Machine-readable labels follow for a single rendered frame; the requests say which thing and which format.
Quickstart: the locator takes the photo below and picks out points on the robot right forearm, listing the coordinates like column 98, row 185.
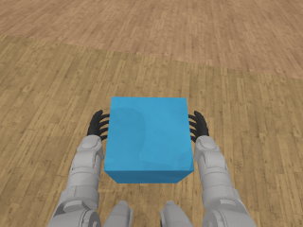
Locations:
column 218, row 190

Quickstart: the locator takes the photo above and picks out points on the carton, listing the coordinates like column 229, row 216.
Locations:
column 148, row 140

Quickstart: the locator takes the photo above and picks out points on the left robot upper arm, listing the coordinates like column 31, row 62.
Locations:
column 81, row 218

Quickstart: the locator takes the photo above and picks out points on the right robot upper arm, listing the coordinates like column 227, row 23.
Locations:
column 218, row 217

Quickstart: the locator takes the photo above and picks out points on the robot left forearm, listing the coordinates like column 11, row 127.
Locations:
column 81, row 190

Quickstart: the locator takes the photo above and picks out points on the robot left shin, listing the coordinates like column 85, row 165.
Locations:
column 123, row 203

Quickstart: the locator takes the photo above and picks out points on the robot left hand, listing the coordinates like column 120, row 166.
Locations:
column 95, row 125

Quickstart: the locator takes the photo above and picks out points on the robot right thigh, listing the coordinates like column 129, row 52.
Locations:
column 173, row 216

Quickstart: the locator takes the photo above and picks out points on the robot right hand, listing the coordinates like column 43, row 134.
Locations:
column 200, row 126

